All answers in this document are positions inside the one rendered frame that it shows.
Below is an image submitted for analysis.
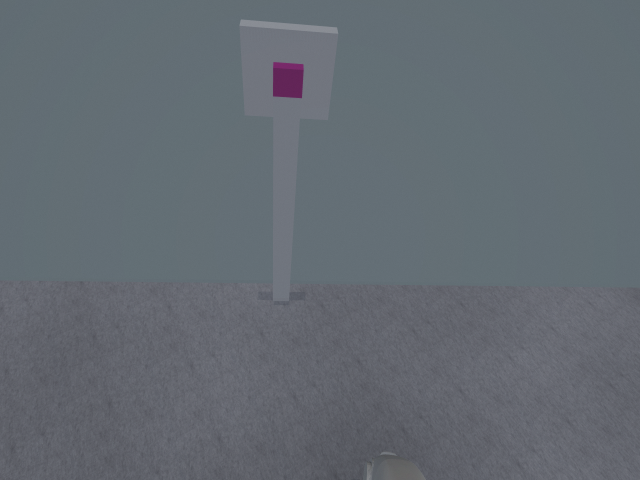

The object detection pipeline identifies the panel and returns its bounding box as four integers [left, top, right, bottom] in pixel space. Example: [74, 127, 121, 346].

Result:
[239, 19, 338, 301]

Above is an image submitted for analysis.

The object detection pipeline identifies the right robot thigh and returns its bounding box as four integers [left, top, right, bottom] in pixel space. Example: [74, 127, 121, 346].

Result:
[363, 454, 426, 480]

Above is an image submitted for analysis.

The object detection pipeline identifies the button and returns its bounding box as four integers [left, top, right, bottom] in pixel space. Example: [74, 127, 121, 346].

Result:
[273, 62, 304, 98]

